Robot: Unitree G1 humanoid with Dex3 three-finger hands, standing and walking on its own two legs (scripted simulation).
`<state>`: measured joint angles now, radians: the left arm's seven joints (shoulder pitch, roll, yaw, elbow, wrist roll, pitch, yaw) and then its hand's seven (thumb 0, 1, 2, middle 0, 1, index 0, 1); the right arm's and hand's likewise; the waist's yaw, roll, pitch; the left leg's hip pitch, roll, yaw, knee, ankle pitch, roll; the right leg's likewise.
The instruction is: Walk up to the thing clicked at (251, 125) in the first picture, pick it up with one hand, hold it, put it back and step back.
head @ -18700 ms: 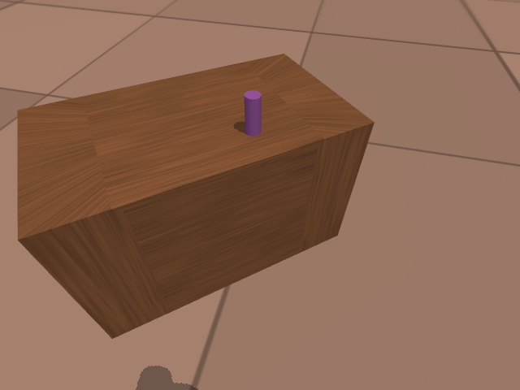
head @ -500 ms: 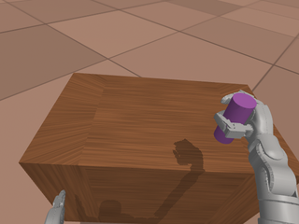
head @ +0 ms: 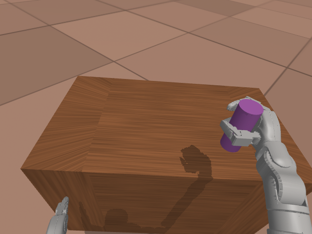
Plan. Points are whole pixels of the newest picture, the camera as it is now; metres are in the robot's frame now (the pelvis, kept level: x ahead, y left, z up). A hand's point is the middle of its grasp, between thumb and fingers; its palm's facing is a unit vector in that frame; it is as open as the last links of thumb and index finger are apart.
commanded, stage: hold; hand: right
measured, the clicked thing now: (239, 127) +0.33 -0.17 +0.17
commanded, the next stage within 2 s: crouch in 0.40 s
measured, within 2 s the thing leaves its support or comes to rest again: neither
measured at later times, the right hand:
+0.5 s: hand (240, 121) +0.33 -0.17 +0.19, palm faces +0.12 +0.99 +0.00, open 7.0 cm
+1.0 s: hand (225, 123) +0.40 -0.17 +0.12, palm faces +0.11 +0.99 +0.01, open 7.0 cm
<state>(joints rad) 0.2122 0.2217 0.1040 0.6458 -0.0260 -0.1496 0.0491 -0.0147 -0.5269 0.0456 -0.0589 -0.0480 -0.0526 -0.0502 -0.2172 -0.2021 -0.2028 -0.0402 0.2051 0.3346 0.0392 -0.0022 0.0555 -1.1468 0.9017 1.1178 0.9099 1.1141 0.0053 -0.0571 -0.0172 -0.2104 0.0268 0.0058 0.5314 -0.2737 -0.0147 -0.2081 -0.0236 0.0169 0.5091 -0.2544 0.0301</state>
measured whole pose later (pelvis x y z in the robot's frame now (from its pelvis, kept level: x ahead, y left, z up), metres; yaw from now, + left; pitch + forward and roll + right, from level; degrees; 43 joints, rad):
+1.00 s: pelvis -0.01 +0.00 -0.01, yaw +1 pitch +2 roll +0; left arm 0.21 0.22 0.07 0.65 -0.01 -0.21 0.05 -0.01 -0.54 0.06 -0.06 -0.04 -0.05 -0.05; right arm -0.46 -0.26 -0.25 0.47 0.16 0.06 0.03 0.00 0.06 -1.15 0.90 1.12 0.91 1.11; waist 0.05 0.00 0.01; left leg -0.34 0.02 -0.01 0.58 -0.27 -0.01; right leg -0.33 -0.03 0.00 0.57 -0.26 0.03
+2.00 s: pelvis -0.01 -0.01 -0.04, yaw +2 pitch +14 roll +1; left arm 0.29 0.21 0.04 0.31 0.01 -0.11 0.02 -0.01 -0.53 0.05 -0.07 -0.05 -0.06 -0.05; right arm -0.74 -0.40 -0.37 1.07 0.09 -0.34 0.09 0.00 0.05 -1.15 0.91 1.12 0.91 1.11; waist 0.15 0.03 -0.09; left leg -0.72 0.00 -0.02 0.84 -0.36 -0.03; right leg -0.73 -0.05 0.00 0.88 -0.39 0.01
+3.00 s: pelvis -0.01 -0.01 -0.09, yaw +2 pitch +21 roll +2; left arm 0.38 0.23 0.03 0.02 0.05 -0.04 -0.02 -0.01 -0.53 0.05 -0.06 -0.04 -0.05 -0.05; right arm -0.74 -0.43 -0.46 1.08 0.04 -0.43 0.09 0.00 0.05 -1.15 0.90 1.12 0.91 1.11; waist 0.22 0.01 -0.13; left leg -1.00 -0.01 0.00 1.10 -0.47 -0.02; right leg -1.02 -0.06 0.04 1.15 -0.50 0.02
